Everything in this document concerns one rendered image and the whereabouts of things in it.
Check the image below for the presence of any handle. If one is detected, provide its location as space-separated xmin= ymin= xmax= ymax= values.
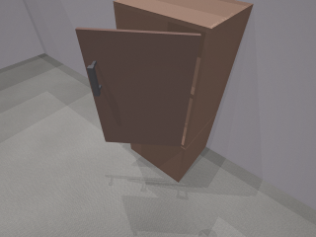
xmin=87 ymin=60 xmax=102 ymax=97

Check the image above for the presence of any cupboard door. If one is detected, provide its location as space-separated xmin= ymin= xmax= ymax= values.
xmin=75 ymin=27 xmax=201 ymax=147

